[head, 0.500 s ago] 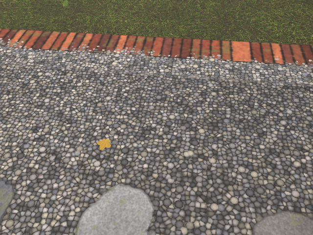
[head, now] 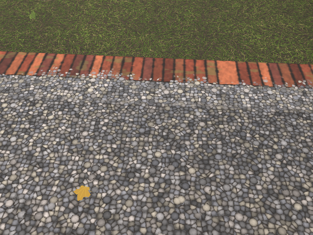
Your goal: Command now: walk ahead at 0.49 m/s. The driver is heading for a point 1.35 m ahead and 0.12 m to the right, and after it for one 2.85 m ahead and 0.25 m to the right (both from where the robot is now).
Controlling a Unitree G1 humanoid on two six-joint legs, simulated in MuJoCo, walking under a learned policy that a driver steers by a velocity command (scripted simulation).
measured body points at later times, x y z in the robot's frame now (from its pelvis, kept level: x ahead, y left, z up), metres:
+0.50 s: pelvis +0.26 -0.08 +0.00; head +0.29 -0.10 +0.45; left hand +0.33 +0.17 -0.12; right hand +0.35 -0.35 -0.14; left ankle +0.27 +0.08 -0.66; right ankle +0.29 -0.17 -0.74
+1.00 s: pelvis +0.38 -0.06 -0.02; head +0.39 -0.05 +0.43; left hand +0.40 +0.19 -0.17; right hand +0.49 -0.30 -0.15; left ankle +0.44 +0.04 -0.74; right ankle +0.29 -0.17 -0.74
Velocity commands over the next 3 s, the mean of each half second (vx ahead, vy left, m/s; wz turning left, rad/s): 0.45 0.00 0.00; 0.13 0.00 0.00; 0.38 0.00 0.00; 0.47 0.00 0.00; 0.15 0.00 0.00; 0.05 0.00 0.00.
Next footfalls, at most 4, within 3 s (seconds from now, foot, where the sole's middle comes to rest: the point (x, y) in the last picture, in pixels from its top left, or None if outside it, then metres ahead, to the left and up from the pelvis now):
0.30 right None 0.33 -0.17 -0.78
0.74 left None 0.49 0.05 -0.78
1.72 right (198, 174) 0.81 -0.20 -0.78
2.22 left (152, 135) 1.05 0.02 -0.78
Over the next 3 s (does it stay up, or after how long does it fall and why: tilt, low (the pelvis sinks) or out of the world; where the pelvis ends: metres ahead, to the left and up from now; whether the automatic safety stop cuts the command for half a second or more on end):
stays up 0.97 -0.11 -0.01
